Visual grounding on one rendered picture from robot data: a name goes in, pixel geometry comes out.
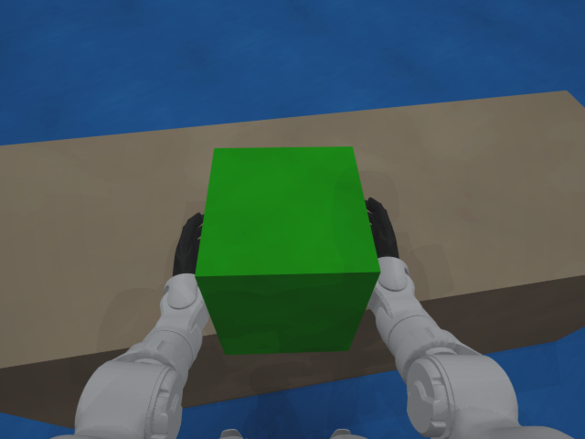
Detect robot right upper arm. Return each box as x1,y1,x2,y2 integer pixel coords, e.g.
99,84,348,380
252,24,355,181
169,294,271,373
407,354,574,439

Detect robot left hand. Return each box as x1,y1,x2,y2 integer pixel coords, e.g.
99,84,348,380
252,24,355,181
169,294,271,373
173,212,204,276

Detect left robot forearm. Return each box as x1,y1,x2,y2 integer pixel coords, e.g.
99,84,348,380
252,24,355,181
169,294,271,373
75,273,209,432

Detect carton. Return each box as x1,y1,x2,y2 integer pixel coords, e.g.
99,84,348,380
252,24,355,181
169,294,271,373
195,146,381,355

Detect robot left shin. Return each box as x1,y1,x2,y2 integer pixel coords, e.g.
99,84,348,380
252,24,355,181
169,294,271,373
220,429,242,438

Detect pedestal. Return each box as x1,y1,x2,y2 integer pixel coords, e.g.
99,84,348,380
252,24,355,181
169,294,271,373
0,91,585,429

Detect robot right hand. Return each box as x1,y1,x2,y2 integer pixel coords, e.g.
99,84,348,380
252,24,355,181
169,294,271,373
365,198,399,259

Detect robot left upper arm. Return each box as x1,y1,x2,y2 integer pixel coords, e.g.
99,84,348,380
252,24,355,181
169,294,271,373
50,360,183,439

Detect right robot forearm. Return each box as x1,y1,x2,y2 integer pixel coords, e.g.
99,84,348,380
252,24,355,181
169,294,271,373
367,257,518,420

